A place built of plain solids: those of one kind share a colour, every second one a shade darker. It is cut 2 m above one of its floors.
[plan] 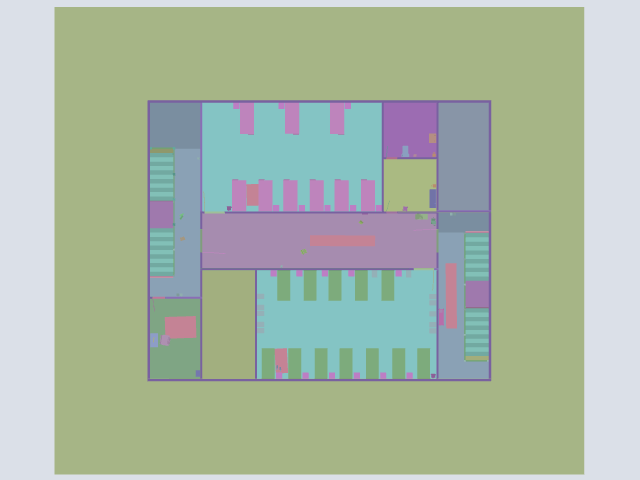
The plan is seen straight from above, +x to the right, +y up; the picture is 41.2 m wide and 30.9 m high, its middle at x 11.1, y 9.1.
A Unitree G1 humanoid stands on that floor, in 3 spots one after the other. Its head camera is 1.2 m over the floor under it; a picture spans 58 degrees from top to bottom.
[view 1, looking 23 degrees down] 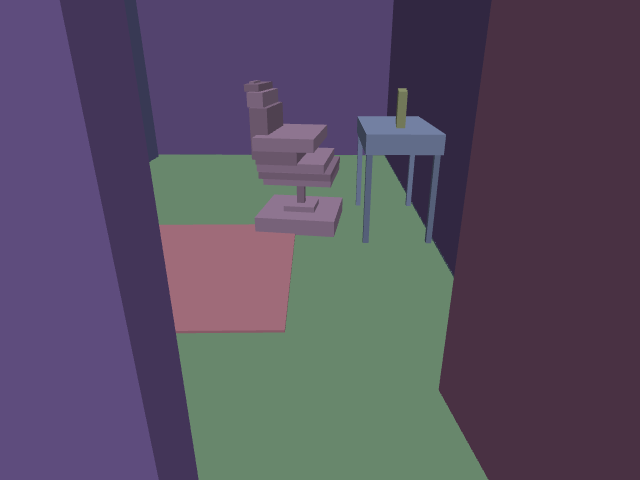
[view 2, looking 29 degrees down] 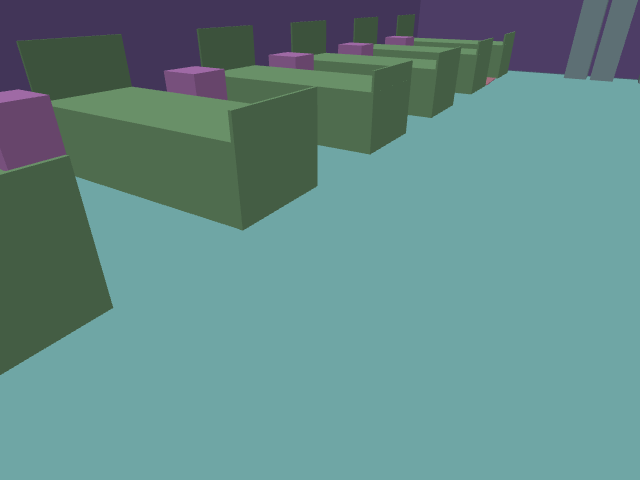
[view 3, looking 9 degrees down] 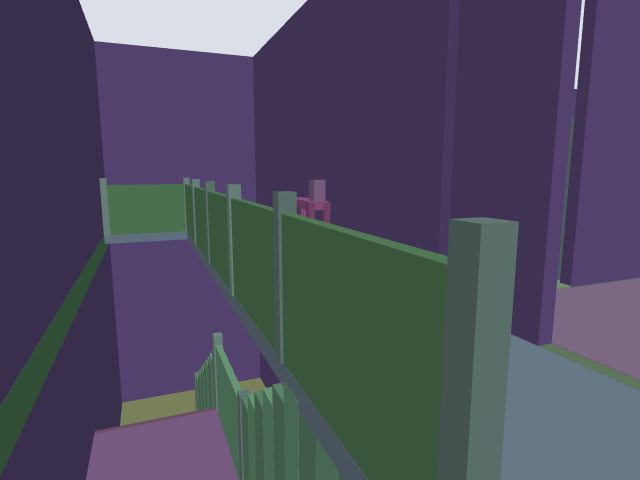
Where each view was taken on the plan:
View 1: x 0.91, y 5.85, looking -89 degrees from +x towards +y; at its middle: upper_floor_office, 3.07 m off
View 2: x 16.57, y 3.73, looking -148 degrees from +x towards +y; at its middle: upper_floor_dorm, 2.48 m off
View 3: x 21.21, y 10.38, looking -112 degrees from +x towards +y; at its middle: stair_guard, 2.03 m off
